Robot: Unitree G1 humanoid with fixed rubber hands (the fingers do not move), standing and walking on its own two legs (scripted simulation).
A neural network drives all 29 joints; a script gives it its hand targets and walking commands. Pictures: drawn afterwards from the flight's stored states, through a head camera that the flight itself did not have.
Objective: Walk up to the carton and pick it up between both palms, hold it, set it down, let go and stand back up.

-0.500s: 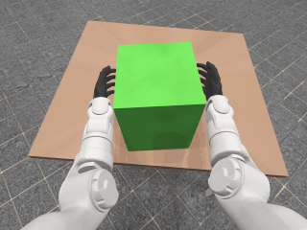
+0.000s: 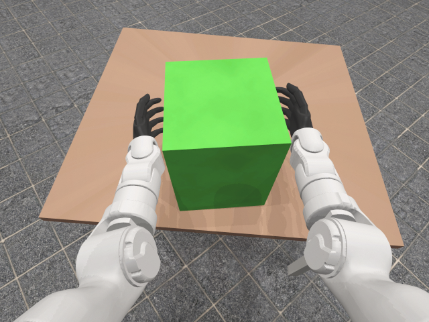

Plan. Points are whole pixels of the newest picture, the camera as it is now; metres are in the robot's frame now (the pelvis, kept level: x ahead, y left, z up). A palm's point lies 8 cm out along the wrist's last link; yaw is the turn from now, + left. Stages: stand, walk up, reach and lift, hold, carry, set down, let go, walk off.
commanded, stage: set down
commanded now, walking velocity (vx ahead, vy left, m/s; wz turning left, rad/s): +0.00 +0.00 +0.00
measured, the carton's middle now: (219, 140) +0.47 +0.01 +0.01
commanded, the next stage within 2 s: none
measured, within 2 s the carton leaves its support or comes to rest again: neither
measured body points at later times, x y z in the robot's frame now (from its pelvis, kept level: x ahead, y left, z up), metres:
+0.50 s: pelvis -0.01 -0.01 +0.00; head +0.07 +0.01 +0.44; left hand +0.45 +0.16 +0.05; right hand +0.47 -0.14 +0.08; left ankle -0.02 +0.15 -0.74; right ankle -0.03 -0.11 -0.74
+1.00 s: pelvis -0.04 -0.01 -0.01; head +0.02 +0.01 +0.44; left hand +0.37 +0.18 +0.02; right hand +0.41 -0.16 +0.06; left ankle -0.02 +0.15 -0.74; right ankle -0.03 -0.11 -0.74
